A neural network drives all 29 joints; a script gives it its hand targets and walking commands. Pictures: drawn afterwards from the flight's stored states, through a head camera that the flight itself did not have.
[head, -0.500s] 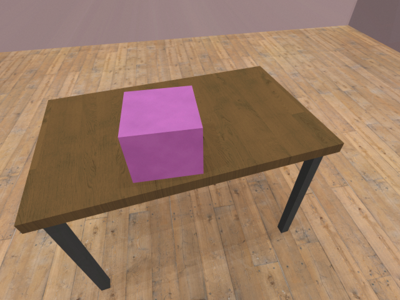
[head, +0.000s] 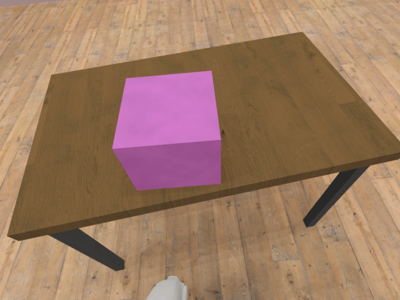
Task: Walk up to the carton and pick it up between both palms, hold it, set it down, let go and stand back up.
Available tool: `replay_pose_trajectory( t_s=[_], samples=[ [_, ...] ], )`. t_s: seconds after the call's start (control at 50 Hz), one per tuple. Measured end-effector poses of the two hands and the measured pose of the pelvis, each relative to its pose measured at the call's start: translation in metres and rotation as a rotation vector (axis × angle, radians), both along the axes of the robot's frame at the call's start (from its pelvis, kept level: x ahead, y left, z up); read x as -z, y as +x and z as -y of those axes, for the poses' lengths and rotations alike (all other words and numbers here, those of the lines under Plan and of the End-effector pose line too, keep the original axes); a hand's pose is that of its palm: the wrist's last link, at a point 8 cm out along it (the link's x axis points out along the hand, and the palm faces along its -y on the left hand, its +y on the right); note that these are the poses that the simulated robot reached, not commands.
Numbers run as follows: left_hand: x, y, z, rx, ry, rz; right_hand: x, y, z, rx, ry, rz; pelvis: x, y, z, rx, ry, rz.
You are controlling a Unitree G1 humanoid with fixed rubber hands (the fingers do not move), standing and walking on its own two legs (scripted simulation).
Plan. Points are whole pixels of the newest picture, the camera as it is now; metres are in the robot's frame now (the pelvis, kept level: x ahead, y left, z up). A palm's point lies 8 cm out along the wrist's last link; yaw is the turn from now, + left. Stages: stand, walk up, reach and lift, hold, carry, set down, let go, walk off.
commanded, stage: walk up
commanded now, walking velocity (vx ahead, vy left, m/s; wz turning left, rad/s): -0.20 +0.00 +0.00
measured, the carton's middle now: (173, 131) +0.51 +0.12 -0.01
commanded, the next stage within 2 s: none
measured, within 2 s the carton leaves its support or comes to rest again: neither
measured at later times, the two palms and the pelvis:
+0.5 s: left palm out of the picture +0.08 +0.27 -0.14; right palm out of the picture +0.05 -0.21 -0.16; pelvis -0.03 +0.02 -0.02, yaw -3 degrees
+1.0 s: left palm out of the picture -0.06 +0.19 -0.15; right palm out of the picture -0.10 -0.23 -0.14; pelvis -0.07 -0.02 +0.00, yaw -1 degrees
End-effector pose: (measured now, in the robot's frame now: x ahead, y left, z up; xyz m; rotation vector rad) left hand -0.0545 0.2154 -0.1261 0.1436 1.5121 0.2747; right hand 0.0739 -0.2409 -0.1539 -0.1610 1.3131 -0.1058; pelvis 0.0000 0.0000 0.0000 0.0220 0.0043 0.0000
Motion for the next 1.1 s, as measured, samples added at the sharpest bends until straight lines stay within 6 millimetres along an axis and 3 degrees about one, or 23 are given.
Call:
replay_pose_trajectory(
  t_s=[0.08,0.14,0.18,0.24,0.32,0.42,0.48,0.56,0.64,0.68,0.8,0.88,0.96,1.1],
  samples=[
    [0.027,0.020,-0.025,0.000,-0.030,-0.021,-0.004,0.047,-0.022,-0.013,-0.035,0.093,0.014,0.020,-0.020,-0.014,-0.038,-0.002],
    [0.049,0.050,-0.045,0.006,-0.049,0.016,-0.012,0.061,-0.037,-0.030,-0.074,0.132,0.020,0.026,-0.026,-0.001,0.004,0.005],
    [0.052,0.071,-0.052,0.026,-0.061,0.054,-0.020,0.064,-0.041,0.002,-0.087,0.154,0.018,0.027,-0.030,0.026,-0.019,0.001],
    [0.046,0.105,-0.060,0.085,-0.080,0.106,-0.031,0.057,-0.042,0.031,-0.108,0.169,0.010,0.025,-0.035,0.030,-0.044,0.001],
    [0.030,0.148,-0.068,0.150,-0.049,0.228,-0.030,0.035,-0.041,0.064,-0.107,0.145,0.006,0.015,-0.039,0.035,-0.043,-0.006],
    [0.017,0.161,-0.067,0.183,-0.001,0.294,-0.016,0.004,-0.039,0.079,-0.070,0.130,0.009,-0.004,-0.035,0.043,-0.019,-0.014],
    [0.014,0.148,-0.059,0.188,0.020,0.303,-0.001,-0.018,-0.034,0.079,-0.042,0.113,0.015,-0.020,-0.028,0.057,0.010,-0.016],
    [0.006,0.102,-0.041,0.178,0.034,0.260,0.018,-0.050,-0.022,0.102,0.007,0.091,0.017,-0.044,-0.017,0.035,-0.021,0.010],
    [-0.013,0.039,-0.028,0.136,0.043,0.181,0.005,-0.092,-0.014,0.126,0.054,-0.002,-0.003,-0.050,-0.002,0.062,0.055,-0.002],
    [-0.018,0.017,-0.021,0.145,0.041,0.123,-0.005,-0.111,-0.005,0.159,0.065,-0.017,-0.012,-0.051,0.004,0.065,0.069,-0.002],
    [-0.012,0.011,0.003,0.115,-0.001,0.185,-0.005,-0.172,0.011,0.149,0.022,-0.156,-0.011,-0.062,0.015,0.021,0.000,-0.008],
    [0.004,0.011,0.019,0.124,-0.034,0.199,-0.002,-0.186,0.009,0.153,-0.001,-0.181,-0.003,-0.069,0.016,-0.009,-0.046,-0.001],
    [0.018,0.004,0.020,0.108,-0.068,0.205,-0.010,-0.180,-0.001,0.133,-0.022,-0.153,-0.002,-0.074,0.021,0.006,-0.030,0.015],
    [0.018,-0.019,0.020,0.062,-0.095,0.185,-0.015,-0.174,-0.023,0.077,0.014,-0.108,-0.007,-0.079,0.019,0.019,-0.019,0.041]
  ],
)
